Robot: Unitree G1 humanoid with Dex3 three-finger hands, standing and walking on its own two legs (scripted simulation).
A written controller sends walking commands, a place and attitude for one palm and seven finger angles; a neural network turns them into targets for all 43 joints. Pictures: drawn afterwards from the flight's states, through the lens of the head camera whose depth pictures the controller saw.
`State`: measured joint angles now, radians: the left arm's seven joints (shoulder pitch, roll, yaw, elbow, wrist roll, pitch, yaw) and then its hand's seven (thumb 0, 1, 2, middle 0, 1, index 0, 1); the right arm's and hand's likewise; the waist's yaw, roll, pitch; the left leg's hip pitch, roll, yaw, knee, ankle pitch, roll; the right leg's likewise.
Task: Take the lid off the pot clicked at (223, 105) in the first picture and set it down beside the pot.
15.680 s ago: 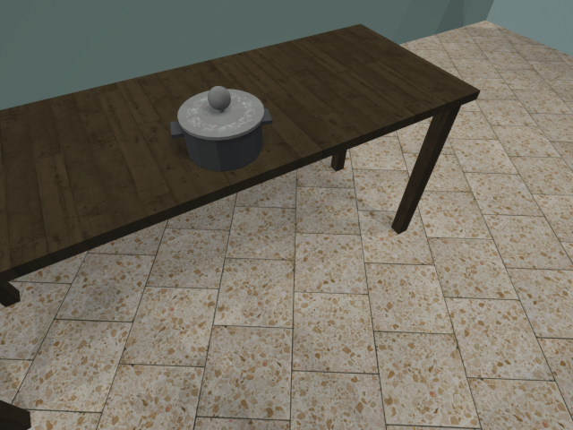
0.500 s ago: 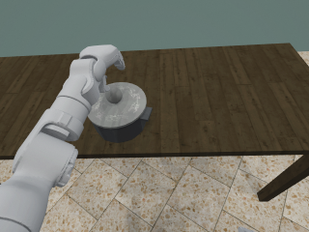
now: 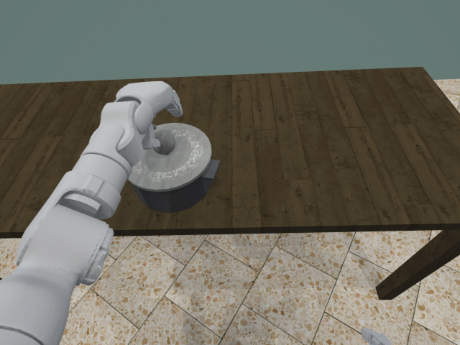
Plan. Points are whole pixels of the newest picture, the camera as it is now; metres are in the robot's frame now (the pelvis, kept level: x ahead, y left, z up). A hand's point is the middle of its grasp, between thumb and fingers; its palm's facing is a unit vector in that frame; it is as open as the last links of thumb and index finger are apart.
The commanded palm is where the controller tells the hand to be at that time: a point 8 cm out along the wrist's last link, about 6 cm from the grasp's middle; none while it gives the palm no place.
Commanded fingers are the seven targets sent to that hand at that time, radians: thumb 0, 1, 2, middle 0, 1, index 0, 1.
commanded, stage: lower the open fingers around the knob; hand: left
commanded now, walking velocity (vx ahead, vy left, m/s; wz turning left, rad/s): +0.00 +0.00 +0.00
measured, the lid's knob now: (163, 142) +0.50 +0.13 +0.07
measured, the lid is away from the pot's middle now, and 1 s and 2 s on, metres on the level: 0.00 0.00 0.00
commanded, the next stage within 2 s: close the fingers and squeeze the knob in 0.76 s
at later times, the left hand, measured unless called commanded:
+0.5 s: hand (157, 143) +0.47 +0.13 +0.09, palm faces -0.36 -0.03 -0.93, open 10.5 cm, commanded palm +0.47 +0.14 +0.15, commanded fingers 0.00 -0.35 1.44 -0.80 -0.08 -0.80 -0.08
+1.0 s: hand (157, 143) +0.48 +0.13 +0.09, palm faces -0.36 -0.05 -0.93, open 10.5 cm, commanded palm +0.48 +0.14 +0.15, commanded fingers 0.00 -0.12 1.08 -0.56 -0.65 -0.56 -0.65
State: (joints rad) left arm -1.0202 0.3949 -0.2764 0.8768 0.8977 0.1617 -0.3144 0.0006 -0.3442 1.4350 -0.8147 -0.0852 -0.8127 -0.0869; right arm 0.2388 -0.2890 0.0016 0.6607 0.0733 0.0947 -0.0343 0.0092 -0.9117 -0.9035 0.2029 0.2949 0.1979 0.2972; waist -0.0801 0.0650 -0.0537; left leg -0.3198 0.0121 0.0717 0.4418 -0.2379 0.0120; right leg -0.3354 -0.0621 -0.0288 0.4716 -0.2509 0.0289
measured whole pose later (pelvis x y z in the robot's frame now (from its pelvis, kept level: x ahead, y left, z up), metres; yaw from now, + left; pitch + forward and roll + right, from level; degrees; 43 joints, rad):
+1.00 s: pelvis +0.00 +0.00 +0.00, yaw -1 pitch +9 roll +0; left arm -0.99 0.39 -0.25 1.00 0.91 0.16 -0.23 0.00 -0.26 1.28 -0.72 -0.27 -0.72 -0.27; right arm 0.26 -0.28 0.00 0.69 0.07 0.12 -0.04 0.01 -0.91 -0.90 0.20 0.30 0.20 0.30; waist -0.11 0.06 -0.07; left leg -0.38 0.02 0.09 0.47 -0.26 0.01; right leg -0.39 -0.05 -0.01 0.49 -0.26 0.03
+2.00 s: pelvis +0.00 +0.01 +0.00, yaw -1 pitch +9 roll +0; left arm -0.96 0.38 -0.28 0.95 0.90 0.16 -0.22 0.03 0.16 0.89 -0.74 -1.01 -0.55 -0.92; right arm 0.28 -0.28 -0.02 0.70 0.07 0.11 -0.03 0.01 -0.91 -0.90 0.20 0.30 0.20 0.30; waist -0.09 0.06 -0.07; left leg -0.38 0.02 0.08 0.48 -0.26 0.02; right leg -0.39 -0.06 -0.01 0.48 -0.25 0.04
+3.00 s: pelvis +0.01 +0.01 +0.00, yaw +0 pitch +8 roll +0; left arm -1.01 0.38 -0.28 0.89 0.89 0.20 -0.28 -0.02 0.19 0.87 -0.78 -1.02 -0.53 -0.89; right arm 0.26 -0.27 0.00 0.70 0.07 0.09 -0.02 0.01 -0.91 -0.90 0.20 0.30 0.20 0.30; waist -0.09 0.08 -0.07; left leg -0.34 0.01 0.07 0.45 -0.25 0.02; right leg -0.34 -0.07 -0.02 0.46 -0.25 0.04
